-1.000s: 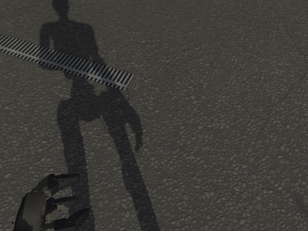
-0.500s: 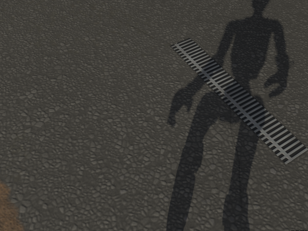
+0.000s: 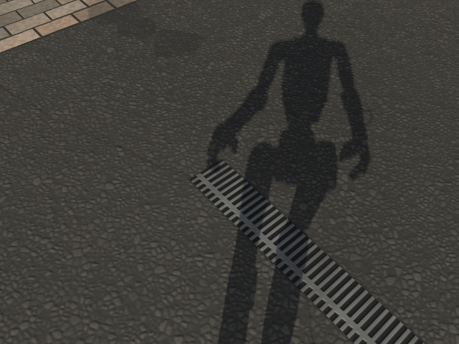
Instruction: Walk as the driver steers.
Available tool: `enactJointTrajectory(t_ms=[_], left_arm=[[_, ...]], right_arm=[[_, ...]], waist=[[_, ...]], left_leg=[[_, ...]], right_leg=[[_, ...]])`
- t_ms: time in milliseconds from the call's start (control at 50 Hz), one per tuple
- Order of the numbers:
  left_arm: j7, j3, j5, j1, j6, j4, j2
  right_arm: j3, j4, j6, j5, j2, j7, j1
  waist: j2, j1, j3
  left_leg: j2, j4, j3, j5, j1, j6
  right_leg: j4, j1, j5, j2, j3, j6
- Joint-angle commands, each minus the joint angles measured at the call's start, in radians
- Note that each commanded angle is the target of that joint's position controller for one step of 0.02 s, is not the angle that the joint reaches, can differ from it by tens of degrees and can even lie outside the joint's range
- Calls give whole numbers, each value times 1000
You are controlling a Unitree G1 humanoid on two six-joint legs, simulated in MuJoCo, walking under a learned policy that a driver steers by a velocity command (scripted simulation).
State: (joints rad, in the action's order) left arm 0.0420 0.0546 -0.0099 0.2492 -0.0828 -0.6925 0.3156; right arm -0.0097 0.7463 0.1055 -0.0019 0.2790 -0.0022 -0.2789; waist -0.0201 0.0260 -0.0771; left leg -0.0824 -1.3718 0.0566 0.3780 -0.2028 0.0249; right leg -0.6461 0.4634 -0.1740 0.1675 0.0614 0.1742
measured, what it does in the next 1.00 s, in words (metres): walks ahead: left foot, then right foot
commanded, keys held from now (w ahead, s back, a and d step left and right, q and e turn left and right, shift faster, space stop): w+e+shift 0.24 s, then e+shift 0.20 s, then q+shift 0.56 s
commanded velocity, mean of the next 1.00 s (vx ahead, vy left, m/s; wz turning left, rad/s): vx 0.47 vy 0.00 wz -0.25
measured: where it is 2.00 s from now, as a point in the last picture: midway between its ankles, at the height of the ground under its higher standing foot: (225, 244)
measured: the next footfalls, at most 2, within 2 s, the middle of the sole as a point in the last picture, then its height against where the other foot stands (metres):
left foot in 0.32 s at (190, 303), level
right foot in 0.68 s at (291, 299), level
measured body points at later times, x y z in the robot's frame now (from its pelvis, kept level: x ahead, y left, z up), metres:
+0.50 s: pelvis +0.43 +0.04 +0.03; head +0.47 +0.01 +0.47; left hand +0.68 +0.25 -0.06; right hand +0.46 -0.27 -0.07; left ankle +0.53 +0.15 -0.71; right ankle +0.33 -0.04 -0.60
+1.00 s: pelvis +0.55 +0.00 +0.03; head +0.59 +0.00 +0.48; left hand +0.79 +0.21 -0.07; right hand +0.60 -0.32 -0.07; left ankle +0.60 +0.11 -0.67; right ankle +0.56 -0.15 -0.71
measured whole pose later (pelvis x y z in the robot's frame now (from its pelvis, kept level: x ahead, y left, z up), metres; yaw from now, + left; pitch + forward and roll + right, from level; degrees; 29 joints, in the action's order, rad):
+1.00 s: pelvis +0.55 +0.00 +0.03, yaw -12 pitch +1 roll -2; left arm -0.03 0.06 0.01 0.07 0.01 -0.68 0.27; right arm -0.07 0.69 -0.07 -0.02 0.32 0.00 -0.23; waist 0.00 -0.02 -0.06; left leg 0.09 -0.87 -0.04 0.34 -0.47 -0.07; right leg -0.47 0.29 -0.18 -0.08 0.20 -0.01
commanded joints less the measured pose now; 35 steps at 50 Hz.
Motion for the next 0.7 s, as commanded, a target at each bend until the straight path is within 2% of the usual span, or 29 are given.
enactJointTrajectory(t_ms=[20,40,80,100,120,140,160,180,240,260,280,300,320,340,360,380,400,420,440,460,480,500,540,560,600,660,680,700], left_arm=[[-5,29,19,114,-21,50,100],[-8,28,19,66,-21,65,102],[-13,25,-6,45,-18,60,87],[-21,24,-16,55,-18,53,83],[-30,26,-23,68,-18,44,91],[-38,30,-27,80,-14,32,97],[-42,34,-31,100,-9,18,104],[-44,38,-33,136,-4,2,111],[-51,40,-49,177,5,-28,99],[-55,43,-47,184,13,-35,96],[-58,49,-41,184,25,-38,100],[-60,55,-35,156,37,-29,117],[-60,45,-15,97,46,10,90],[-57,2,32,223,52,37,-72],[-46,-8,-26,351,46,72,12],[-53,11,-36,267,60,57,95],[-57,25,-35,125,72,88,134],[-60,33,-20,54,86,103,144],[-57,38,-14,23,92,125,130],[-53,25,-13,8,95,141,80],[-52,8,-15,13,94,150,26],[-52,-5,-13,7,89,151,-6],[-46,-18,2,-1,74,138,-17],[-41,-22,11,8,67,115,-14],[-30,-18,20,-30,57,105,12],[-34,4,29,-71,48,114,73],[-45,17,40,-75,48,122,110],[-63,31,57,-46,52,141,184]], right_arm=[[-10,-177,73,4,108,-16,110],[-13,-167,62,16,106,-11,80],[-19,-165,40,22,121,5,77],[-15,-190,36,32,116,11,129],[-7,-224,37,43,96,14,206],[2,-249,39,47,64,12,267],[8,-266,41,43,35,9,313],[6,-278,43,31,29,7,340],[-28,-296,47,-16,90,11,370],[-39,-301,52,-18,114,12,382],[-56,-298,59,-14,143,14,359],[-75,-286,66,-7,168,17,264],[-84,-248,66,5,184,18,33],[-85,-222,51,22,236,16,-103],[-98,-176,29,18,269,-8,-149],[-86,-231,6,28,172,5,-63],[-65,-231,-14,28,101,17,-2],[-57,-220,-27,27,92,19,39],[-61,-194,-32,23,99,21,70],[-62,-165,-27,24,105,20,70],[-62,-139,-21,21,104,14,88],[-63,-119,-16,15,111,9,104],[-71,-91,-12,3,143,2,136],[-71,-80,-13,-9,147,-3,158],[-74,-54,-16,-30,168,-12,142],[-75,-34,-22,-40,190,-13,121],[-68,-29,-21,-33,166,-14,94],[-52,-50,-20,-10,122,-14,79]], waist=[[164,-19,77],[140,-62,32],[98,-85,-11],[88,-71,-37],[67,-43,-62],[38,-15,-67],[12,15,-54],[-10,45,-23],[-63,61,17],[-69,60,10],[-77,40,36],[-86,-29,117],[-107,-142,299],[184,-81,491],[524,-45,693],[329,-88,594],[206,-111,406],[82,-94,283],[69,-61,196],[96,-47,137],[125,-22,112],[126,-11,106],[100,1,160],[94,9,190],[106,3,195],[84,27,164],[72,26,160],[-32,26,227]], left_leg=[[94,33,128,-56,-525,42],[115,82,131,-68,-471,23],[148,225,98,-80,-425,-25],[147,333,65,-119,-394,-47],[131,445,30,-205,-356,-68],[113,562,11,-314,-288,-80],[89,668,-7,-416,-204,-87],[60,727,-16,-508,-117,-93],[50,878,54,-523,-75,-104],[44,933,60,-489,-95,-95],[26,969,48,-450,-72,-79],[29,992,31,-473,36,-54],[142,895,87,-538,311,0],[429,721,331,-975,655,91],[643,838,807,-650,833,269],[548,890,692,-468,740,240],[483,900,459,-559,579,191],[430,910,326,-725,413,167],[391,931,242,-776,290,157],[352,982,197,-791,176,153],[344,1025,179,-806,108,170],[345,1054,159,-863,63,189],[346,1061,108,-926,29,207],[313,1055,60,-922,-6,198],[283,1051,50,-830,-33,176],[242,973,85,-630,-70,107],[195,912,84,-532,-106,64],[120,747,46,-236,-202,4]], right_leg=[[450,-430,-377,-329,-788,175],[467,-317,-275,-273,-703,178],[470,-184,-121,-211,-581,169],[476,-109,-39,-182,-521,160],[481,-42,27,-152,-473,147],[469,13,49,-119,-431,120],[459,57,38,-97,-407,87],[460,73,8,-102,-425,63],[375,-106,-52,-129,-507,24],[312,-191,30,-131,-527,3],[209,-268,195,-128,-537,-27],[38,-309,375,-103,-513,-76],[-239,-233,374,-91,-477,-126],[-601,11,-468,-4,-356,-168],[-877,240,-538,-39,-293,-199],[-918,304,-425,-141,-282,-225],[-877,342,-345,-166,-208,-239],[-855,317,-320,-197,-170,-256],[-784,301,-302,-227,-160,-255],[-706,253,-310,-241,-148,-244],[-615,215,-328,-239,-141,-240],[-522,176,-342,-229,-133,-238],[-304,62,-204,-219,-132,-217],[-185,-37,-96,-206,-121,-206],[-36,-157,81,-168,-110,-195],[165,-314,264,-144,-103,-151],[196,-382,368,-184,-125,-124],[148,-522,782,-366,-261,-63]])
